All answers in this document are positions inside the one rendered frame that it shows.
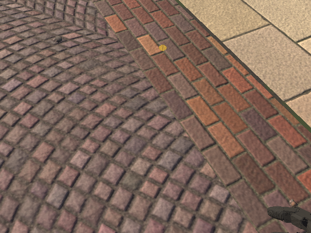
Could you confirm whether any robot right hand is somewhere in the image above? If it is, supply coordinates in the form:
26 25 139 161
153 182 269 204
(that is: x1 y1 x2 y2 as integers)
267 206 311 233

